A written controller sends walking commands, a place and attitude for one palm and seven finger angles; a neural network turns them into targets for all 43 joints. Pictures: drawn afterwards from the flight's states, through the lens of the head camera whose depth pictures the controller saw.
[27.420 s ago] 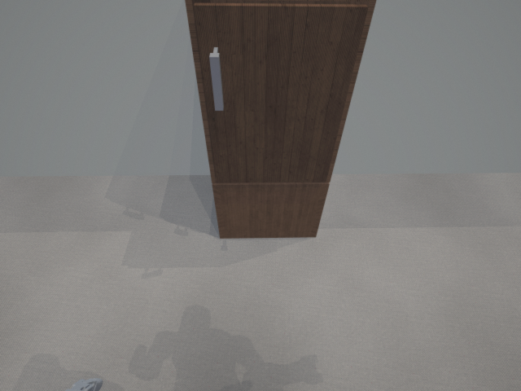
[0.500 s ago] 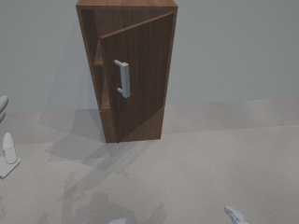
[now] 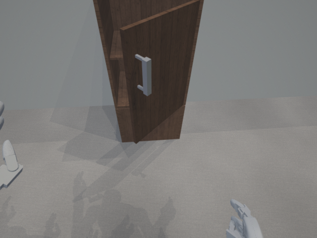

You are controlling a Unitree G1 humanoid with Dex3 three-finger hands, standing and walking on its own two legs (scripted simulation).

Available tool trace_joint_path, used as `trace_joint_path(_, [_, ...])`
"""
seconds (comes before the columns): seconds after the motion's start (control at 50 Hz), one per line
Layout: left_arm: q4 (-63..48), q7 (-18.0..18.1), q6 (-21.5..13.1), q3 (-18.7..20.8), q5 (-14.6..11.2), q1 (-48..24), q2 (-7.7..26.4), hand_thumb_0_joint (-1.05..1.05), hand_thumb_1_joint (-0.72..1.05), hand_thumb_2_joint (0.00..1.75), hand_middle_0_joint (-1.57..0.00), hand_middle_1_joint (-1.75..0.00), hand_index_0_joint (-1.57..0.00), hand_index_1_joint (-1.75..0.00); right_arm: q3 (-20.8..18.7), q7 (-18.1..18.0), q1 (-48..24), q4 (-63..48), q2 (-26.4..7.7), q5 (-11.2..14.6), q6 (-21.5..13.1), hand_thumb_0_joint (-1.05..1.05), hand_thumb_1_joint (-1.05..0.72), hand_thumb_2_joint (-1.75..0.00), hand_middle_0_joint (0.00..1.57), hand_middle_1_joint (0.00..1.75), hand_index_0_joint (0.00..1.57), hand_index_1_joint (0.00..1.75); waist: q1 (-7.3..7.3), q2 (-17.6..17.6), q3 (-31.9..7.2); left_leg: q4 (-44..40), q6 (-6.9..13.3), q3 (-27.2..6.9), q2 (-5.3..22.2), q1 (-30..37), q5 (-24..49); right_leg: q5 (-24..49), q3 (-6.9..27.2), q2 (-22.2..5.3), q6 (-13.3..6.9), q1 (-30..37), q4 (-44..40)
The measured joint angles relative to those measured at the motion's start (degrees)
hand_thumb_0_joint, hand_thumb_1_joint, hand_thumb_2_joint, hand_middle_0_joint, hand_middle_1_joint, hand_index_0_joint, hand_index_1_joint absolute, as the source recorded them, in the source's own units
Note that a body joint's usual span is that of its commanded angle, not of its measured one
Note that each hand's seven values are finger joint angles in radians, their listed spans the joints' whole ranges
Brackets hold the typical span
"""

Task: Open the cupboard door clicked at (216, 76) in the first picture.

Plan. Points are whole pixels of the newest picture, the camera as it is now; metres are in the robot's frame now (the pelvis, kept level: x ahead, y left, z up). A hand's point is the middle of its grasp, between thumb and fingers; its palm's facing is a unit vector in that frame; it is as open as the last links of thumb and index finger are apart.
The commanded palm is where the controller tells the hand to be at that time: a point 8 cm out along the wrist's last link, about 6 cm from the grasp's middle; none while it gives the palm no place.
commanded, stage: let the arm hang, fingers relaxed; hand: left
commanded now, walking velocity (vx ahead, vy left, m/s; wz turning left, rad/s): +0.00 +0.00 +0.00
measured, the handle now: (142, 75) +0.64 +0.10 +0.06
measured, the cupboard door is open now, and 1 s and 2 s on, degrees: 43 43 43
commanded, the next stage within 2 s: look to check the result in 1.16 s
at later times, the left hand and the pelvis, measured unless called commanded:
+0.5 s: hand out of the picture -0.05 +0.20 -0.17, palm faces +0.06 -0.98 -0.19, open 7.1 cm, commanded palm none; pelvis -0.02 +0.02 +0.01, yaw +3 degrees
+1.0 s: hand out of the picture +0.00 +0.20 -0.17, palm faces +0.05 -0.98 -0.20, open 7.3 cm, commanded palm none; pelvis -0.02 +0.02 +0.01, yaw +1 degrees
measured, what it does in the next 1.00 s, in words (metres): stands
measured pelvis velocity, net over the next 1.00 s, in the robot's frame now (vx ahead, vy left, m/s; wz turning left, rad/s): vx -0.02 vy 0.02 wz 0.02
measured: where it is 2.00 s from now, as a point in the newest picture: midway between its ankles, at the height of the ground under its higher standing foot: outside the picture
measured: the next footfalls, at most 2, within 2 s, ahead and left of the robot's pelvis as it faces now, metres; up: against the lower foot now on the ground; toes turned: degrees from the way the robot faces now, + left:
none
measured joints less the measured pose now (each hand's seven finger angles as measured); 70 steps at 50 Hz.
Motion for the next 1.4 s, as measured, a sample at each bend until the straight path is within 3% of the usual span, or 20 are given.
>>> trace_joint_path(0.08, [3.4, -1.2, -0.1, -2.2, 0.9, -1.0, -0.4, 0.01, 0.89, 0.9, -0.21, -0.3, -0.21, -0.3, -0.3, 0.8, -0.2, 1.5, -0.7, -0.1, -0.1, 0.02, -0.9, -0.9, 0.21, 0.3, 0.2, 0.3, 0.51, 0.0, -0.3, -1.4, 0.8, 0.3, -1.0, 0.0, 0.8, 0.8, 0.2, -0.9, 0.9, -0.2, -0.9])
trace_joint_path(0.14, [22.7, -5.4, 5.1, -10.0, 2.8, -9.7, -0.8, 0.01, 0.89, 0.9, -0.2, -0.3, -0.2, -0.3, -1.2, 3.1, -2.5, 6.7, -4.0, -0.6, 1.7, 0.01, -0.9, -0.9, 0.21, 0.3, 0.2, 0.3, 1.29, 1.7, -1.7, 0.4, 1.9, 0.1, -2.8, -2.9, 0.7, -0.6, 0.5, -2.7, 1.6, -3.6, 2.7])
trace_joint_path(0.2, [45.2, -7.6, 11.2, -16.3, 3.5, -15.9, -3.9, 0.0, 0.9, 0.9, -0.2, -0.3, -0.2, -0.3, -1.2, 3.7, -5.1, 10.7, -5.7, -1.4, 5.0, 0.01, -0.9, -0.9, 0.21, 0.3, 0.2, 0.3, 0.51, 2.7, -1.0, 1.6, 2.7, 0.2, -3.8, -3.9, 0.5, -1.3, 1.1, -3.6, 2.5, -4.9, 4.8])
trace_joint_path(0.28, [66.8, -8.8, 14.5, -22.2, 3.6, -17.6, -8.5, 0.01, 0.91, 0.9, -0.19, -0.29, -0.19, -0.3, -1.1, 3.8, -5.4, 14.2, -5.0, -1.6, 7.2, 0.01, -0.9, -0.9, 0.21, 0.3, 0.2, 0.3, -0.96, 0.8, 1.1, 0.2, 2.4, 0.6, -3.8, -2.5, 1.4, -0.6, 1.5, -3.6, 2.3, -3.9, 3.8])
trace_joint_path(0.34, [77.1, -8.8, 15.0, -24.5, 3.2, -16.6, -12.1, 0.01, 0.91, 0.9, -0.2, -0.3, -0.2, -0.3, -0.9, 3.5, -3.5, 17.2, -3.8, -1.6, 8.2, 0.01, -0.9, -0.9, 0.21, 0.3, 0.2, 0.29, -1.19, -1.3, 2.5, -1.7, 2.2, 0.3, -3.6, -1.2, 2.5, 0.7, 1.2, -3.3, 2.3, -2.3, 1.5])
trace_joint_path(0.44, [86.3, -8.0, 13.9, -23.3, 2.8, -14.5, -11.4, 0.0, 0.99, 0.9, -0.21, -0.3, -0.2, -0.3, -0.9, 2.8, 1.0, 23.0, -1.7, -1.5, 9.4, 0.01, -0.91, -0.9, 0.2, 0.3, 0.2, 0.29, 0.17, -2.2, 3.4, -4.2, 1.9, -1.0, -3.0, -0.1, 4.1, 3.2, -0.3, -2.4, 1.9, 0.4, -3.5])
trace_joint_path(0.64, [93.9, -7.7, 12.9, -23.1, 2.6, -11.6, -11.2, 0.01, 0.93, 0.9, -0.2, -0.3, -0.2, -0.3, -1.4, 2.2, 5.4, 28.2, 1.2, -1.1, 9.4, 0.01, -0.91, -0.9, 0.2, 0.3, 0.2, 0.29, 0.44, 0.4, 3.1, -7.0, 2.5, -0.7, -3.8, 1.5, 5.5, 4.5, -0.1, -3.1, 2.4, 1.8, -5.9])
trace_joint_path(0.88, [92.4, -7.1, 12.0, -22.9, 2.7, -15.2, -13.6, 0.01, 0.91, 0.9, -0.2, -0.3, -0.2, -0.3, -1.5, 2.3, 4.7, 28.7, 3.3, -1.3, 8.7, 0.01, -0.91, -0.9, 0.2, 0.3, 0.2, 0.29, -0.29, 0.9, 1.3, -7.2, 2.6, 0.1, -4.1, 2.1, 5.4, 3.8, 0.7, -3.4, 2.5, 1.3, -4.4])
trace_joint_path(1.4, [93.0, -7.3, 11.5, -22.8, 2.5, -16.5, -13.3, 0.01, 0.91, 0.9, -0.2, -0.3, -0.2, -0.3, -1.7, 1.9, 2.8, 29.4, 1.5, -1.1, 8.1, 0.01, -0.91, -0.9, 0.2, 0.3, 0.2, 0.29, -0.26, 0.0, 2.4, -9.0, 1.8, -0.3, -3.4, 4.2, 5.2, 3.6, 0.4, -2.7, 1.9, 3.6, -6.5])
